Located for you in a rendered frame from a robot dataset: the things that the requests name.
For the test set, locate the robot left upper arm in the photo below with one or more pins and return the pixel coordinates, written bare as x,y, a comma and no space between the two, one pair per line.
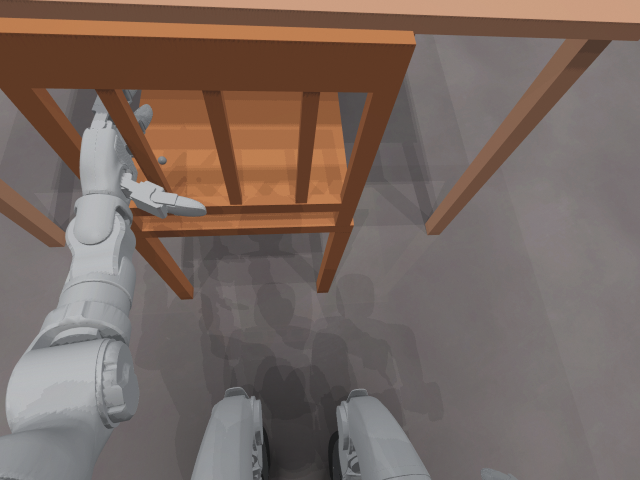
65,402

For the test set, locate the left robot forearm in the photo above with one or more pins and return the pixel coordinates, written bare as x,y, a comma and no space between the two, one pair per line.
98,293

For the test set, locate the chair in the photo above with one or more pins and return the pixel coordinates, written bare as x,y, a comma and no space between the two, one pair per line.
247,117

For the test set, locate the right robot thigh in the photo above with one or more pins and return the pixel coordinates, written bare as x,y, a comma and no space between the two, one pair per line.
383,450

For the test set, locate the left robot hand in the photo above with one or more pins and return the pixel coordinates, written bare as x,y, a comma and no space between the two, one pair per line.
105,156

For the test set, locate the table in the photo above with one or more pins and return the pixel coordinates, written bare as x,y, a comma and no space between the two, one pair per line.
587,25

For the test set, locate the robot left shin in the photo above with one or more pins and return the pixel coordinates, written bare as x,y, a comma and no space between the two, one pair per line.
256,455

